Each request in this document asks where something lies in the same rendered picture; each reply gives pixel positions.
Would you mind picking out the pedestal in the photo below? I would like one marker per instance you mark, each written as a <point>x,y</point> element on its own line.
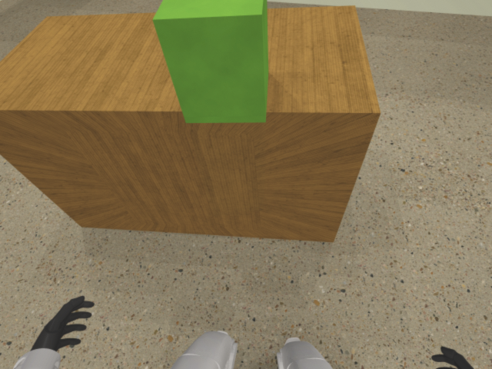
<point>90,116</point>

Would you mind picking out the right robot thigh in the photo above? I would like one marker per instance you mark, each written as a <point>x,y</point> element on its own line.
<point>301,355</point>

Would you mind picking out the robot right hand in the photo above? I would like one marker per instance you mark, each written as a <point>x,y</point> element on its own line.
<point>450,356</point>

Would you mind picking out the left robot forearm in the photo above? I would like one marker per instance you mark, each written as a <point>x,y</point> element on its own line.
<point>42,358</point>

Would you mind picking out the robot right shin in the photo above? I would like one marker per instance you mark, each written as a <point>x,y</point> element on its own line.
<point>292,339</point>

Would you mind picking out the robot left hand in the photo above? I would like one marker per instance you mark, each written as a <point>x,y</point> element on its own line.
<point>51,335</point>

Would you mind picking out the carton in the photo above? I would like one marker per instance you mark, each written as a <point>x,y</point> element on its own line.
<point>217,55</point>

